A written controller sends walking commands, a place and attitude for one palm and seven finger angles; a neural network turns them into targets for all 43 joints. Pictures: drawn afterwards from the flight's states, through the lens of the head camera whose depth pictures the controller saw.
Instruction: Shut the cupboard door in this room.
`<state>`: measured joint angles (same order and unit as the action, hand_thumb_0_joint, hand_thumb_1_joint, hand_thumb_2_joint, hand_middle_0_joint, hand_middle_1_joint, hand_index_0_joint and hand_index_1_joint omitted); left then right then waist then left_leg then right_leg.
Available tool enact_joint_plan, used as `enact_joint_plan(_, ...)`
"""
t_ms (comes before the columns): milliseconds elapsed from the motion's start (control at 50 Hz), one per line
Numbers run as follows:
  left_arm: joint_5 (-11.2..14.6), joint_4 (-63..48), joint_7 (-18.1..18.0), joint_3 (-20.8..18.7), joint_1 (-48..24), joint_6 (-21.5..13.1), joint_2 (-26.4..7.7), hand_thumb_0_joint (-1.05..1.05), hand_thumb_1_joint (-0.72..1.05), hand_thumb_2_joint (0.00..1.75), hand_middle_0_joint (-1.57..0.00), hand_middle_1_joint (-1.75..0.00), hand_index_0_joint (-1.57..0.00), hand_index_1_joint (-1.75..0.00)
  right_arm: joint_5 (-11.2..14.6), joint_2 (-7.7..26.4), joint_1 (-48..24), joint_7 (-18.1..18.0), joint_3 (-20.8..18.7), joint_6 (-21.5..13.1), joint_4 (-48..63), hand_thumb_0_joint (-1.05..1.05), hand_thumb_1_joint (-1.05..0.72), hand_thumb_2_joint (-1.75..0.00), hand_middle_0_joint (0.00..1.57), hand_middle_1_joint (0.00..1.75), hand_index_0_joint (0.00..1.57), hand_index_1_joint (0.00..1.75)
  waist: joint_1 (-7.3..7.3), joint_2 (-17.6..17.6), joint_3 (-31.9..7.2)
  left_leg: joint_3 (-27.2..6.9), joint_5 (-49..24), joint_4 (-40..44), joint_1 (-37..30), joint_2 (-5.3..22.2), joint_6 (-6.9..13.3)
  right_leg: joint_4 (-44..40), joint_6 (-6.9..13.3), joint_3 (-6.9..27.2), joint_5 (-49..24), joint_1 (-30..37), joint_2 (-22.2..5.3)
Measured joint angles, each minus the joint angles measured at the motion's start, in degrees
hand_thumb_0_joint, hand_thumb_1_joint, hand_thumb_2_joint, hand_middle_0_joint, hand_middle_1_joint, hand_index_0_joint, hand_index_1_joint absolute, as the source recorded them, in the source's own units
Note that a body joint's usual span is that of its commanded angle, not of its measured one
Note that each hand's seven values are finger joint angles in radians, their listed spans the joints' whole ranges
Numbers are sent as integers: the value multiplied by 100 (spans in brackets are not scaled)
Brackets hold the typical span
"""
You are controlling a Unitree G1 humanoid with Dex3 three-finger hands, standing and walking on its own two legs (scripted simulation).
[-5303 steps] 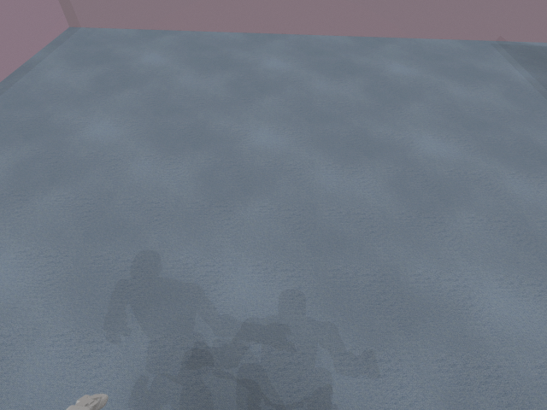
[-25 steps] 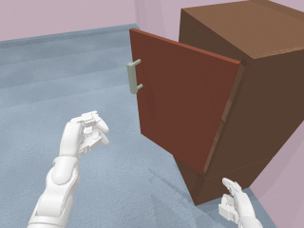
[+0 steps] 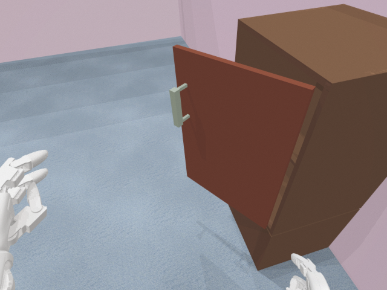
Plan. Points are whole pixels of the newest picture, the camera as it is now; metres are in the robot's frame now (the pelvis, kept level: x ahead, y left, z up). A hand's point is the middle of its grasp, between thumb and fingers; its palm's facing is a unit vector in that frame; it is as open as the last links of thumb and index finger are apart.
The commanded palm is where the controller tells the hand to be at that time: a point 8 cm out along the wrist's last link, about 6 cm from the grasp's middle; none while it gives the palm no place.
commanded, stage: draw the hand back to the body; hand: left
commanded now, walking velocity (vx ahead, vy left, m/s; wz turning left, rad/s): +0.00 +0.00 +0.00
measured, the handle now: (181, 105) +0.64 +0.12 +0.06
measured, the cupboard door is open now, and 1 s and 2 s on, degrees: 33 33 33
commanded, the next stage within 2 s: step back with the hand held close in 0.36 s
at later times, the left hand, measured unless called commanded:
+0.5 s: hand (44, 212) +0.18 +0.26 +0.16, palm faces +0.45 -0.80 -0.40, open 7.4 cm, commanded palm +0.14 +0.29 +0.17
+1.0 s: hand (21, 227) +0.16 +0.28 +0.16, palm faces +0.36 -0.79 -0.50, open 7.4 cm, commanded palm +0.10 +0.32 +0.17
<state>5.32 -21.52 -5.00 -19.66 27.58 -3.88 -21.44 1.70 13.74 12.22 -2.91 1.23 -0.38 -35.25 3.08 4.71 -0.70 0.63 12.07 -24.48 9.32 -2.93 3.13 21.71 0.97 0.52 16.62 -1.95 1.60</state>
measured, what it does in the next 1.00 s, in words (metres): stands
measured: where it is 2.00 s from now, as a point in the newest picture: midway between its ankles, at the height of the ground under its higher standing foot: outside the picture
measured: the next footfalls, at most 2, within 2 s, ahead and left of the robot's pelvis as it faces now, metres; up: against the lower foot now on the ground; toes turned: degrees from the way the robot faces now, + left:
right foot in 1.70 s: -0.22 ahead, -0.10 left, +0.00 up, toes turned +0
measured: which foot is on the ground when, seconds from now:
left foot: down 0.00-1.00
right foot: down 0.00-1.00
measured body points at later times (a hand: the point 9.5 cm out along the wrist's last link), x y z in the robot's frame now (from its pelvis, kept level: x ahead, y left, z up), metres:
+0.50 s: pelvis +0.00 -0.01 +0.00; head -0.03 -0.04 +0.45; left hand +0.15 +0.30 +0.18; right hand +0.19 -0.22 -0.09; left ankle +0.02 +0.08 -0.74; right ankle -0.05 -0.11 -0.74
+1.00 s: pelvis -0.05 +0.02 -0.01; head -0.03 +0.02 +0.44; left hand +0.13 +0.32 +0.19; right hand +0.13 -0.23 -0.08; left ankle +0.02 +0.08 -0.74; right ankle -0.05 -0.11 -0.74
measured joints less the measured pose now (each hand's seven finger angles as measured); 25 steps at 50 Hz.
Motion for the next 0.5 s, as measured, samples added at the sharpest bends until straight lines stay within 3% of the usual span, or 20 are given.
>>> enact_joint_plan(80,-4,-26,-60,-171,119,-78,9,2,90,90,-32,-42,-32,-42,6,73,1,-23,-82,-121,-16,1,-91,-90,20,30,20,30,50,19,-3,-25,3,-30,17,-2,-1,18,1,-27,6,-3,2)
enact_joint_plan(180,-32,95,-88,-21,-70,-75,197,2,90,90,-26,-35,-25,-35,-6,101,-79,-64,-101,-209,-56,1,-91,-90,20,30,20,30,103,-12,23,-67,-39,-20,34,-17,-4,52,8,-74,7,-27,-8)
enact_joint_plan(500,-1,9,-18,-32,-101,-102,105,2,89,90,-22,-30,-21,-30,-44,-76,-152,-32,10,-283,4,1,-91,-90,21,30,20,30,56,-49,42,-39,-45,28,-17,59,-65,-29,66,-35,-41,20,62)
